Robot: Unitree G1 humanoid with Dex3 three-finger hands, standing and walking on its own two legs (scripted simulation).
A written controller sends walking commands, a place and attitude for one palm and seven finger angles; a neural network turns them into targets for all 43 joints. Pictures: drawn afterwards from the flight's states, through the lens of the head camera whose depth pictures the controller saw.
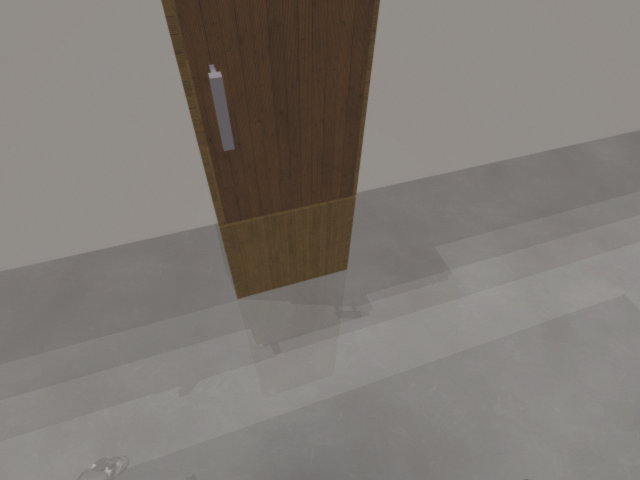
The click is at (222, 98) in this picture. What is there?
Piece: cupboard door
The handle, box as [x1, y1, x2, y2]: [208, 64, 234, 150]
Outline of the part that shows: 209,65 211,72 208,73 222,145 224,150 233,149 234,147 222,78 220,72 216,72 213,64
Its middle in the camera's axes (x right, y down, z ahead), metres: -0.22 -0.28 +0.83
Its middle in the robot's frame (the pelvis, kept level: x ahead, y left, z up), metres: +0.81 +0.26 +0.03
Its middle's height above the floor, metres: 0.80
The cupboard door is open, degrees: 0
